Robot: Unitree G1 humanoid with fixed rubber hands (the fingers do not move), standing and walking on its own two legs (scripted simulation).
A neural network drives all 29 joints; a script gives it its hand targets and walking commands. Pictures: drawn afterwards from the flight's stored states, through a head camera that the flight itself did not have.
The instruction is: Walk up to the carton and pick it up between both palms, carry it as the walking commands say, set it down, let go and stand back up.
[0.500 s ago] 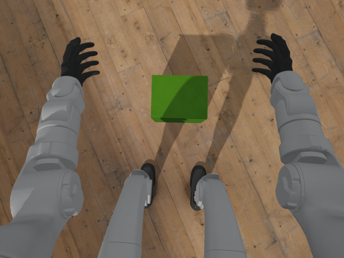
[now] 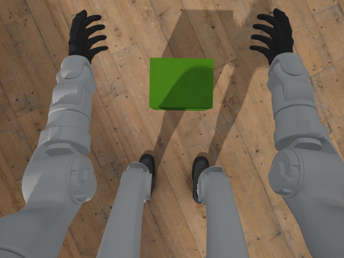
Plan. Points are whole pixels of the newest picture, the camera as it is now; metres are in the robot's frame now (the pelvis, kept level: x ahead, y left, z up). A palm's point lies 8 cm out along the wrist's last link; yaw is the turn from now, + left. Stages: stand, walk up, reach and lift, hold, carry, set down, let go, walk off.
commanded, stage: reach and lift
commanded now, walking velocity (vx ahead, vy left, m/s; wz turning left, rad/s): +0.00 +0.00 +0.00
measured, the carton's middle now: (180, 87) +0.50 -0.01 -0.52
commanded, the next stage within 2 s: none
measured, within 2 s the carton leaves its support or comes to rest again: neither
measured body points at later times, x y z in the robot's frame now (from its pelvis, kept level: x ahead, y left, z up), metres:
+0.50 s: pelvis -0.03 -0.01 -0.15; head +0.31 -0.01 +0.14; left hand +0.50 +0.20 -0.29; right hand +0.52 -0.19 -0.29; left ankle +0.07 +0.12 -0.59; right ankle +0.07 -0.12 -0.59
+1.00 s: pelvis -0.04 +0.00 -0.24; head +0.33 -0.01 +0.00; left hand +0.50 +0.20 -0.43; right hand +0.52 -0.19 -0.43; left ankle +0.07 +0.12 -0.59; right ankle +0.07 -0.12 -0.59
